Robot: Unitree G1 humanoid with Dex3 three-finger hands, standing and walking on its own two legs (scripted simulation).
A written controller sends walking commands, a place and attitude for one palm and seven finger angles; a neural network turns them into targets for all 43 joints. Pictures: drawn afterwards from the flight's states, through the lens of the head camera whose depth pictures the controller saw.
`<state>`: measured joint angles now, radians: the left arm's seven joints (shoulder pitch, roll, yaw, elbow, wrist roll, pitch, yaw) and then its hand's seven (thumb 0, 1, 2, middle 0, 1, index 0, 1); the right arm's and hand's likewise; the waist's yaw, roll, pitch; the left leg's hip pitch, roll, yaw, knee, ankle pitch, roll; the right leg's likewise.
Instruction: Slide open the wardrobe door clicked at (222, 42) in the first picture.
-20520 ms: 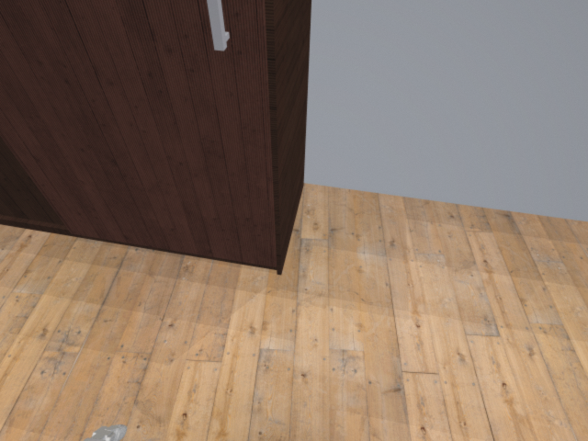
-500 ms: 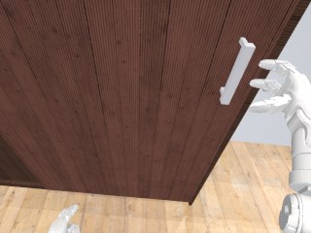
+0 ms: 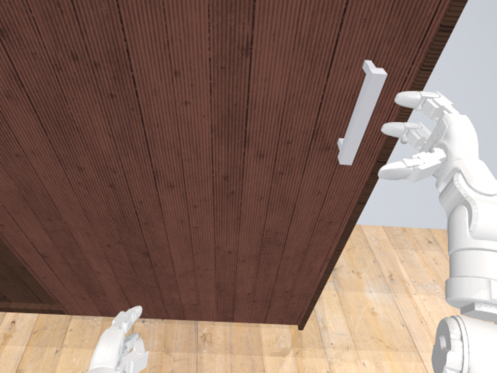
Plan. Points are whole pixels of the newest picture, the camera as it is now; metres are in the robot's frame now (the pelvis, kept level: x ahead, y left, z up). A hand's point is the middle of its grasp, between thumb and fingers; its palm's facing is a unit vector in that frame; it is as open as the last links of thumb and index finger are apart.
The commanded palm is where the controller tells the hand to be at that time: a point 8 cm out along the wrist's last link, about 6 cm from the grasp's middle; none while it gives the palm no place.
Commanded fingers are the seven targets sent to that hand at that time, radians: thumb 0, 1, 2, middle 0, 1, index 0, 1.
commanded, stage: move the hooked fingers beside the handle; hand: right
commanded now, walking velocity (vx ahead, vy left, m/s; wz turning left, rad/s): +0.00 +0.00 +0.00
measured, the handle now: (356, 114) +0.47 -0.13 +0.23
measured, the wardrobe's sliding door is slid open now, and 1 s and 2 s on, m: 0.00 0.00 0.00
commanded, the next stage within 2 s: feel for the door with the fingertips in 0.04 s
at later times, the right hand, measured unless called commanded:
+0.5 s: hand (381, 142) +0.40 -0.16 +0.23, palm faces +0.00 +1.00 -0.01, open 14.0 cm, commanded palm +0.37 -0.21 +0.23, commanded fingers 0.00 0.50 -0.30 0.30 1.20 0.30 1.20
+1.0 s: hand (377, 130) +0.42 -0.15 +0.23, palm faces +0.00 +1.00 -0.02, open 14.0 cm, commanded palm +0.39 -0.21 +0.23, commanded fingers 0.00 0.50 -0.30 0.30 1.20 0.30 1.20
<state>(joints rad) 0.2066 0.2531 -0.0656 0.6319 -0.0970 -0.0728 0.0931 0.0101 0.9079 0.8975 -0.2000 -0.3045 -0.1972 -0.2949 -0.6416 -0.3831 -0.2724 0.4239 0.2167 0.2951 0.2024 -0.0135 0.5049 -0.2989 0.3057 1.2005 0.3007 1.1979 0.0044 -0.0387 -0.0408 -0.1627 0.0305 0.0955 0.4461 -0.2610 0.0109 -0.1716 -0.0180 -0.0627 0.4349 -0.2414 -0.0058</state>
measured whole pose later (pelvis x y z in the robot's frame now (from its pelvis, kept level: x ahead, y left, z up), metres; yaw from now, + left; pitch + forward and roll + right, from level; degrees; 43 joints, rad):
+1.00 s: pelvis +0.00 +0.00 +0.00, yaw +0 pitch -1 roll +0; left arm 0.24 0.26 -0.05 0.67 -0.09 -0.05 0.09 0.01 0.91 0.90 -0.20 -0.30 -0.20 -0.29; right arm -0.75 -0.34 -0.22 0.53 0.20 0.30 0.13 -0.01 0.51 -0.30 0.32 1.21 0.31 1.20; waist 0.02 -0.04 -0.03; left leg -0.18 0.02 0.10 0.44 -0.25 0.02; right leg -0.19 -0.02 -0.06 0.44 -0.24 0.00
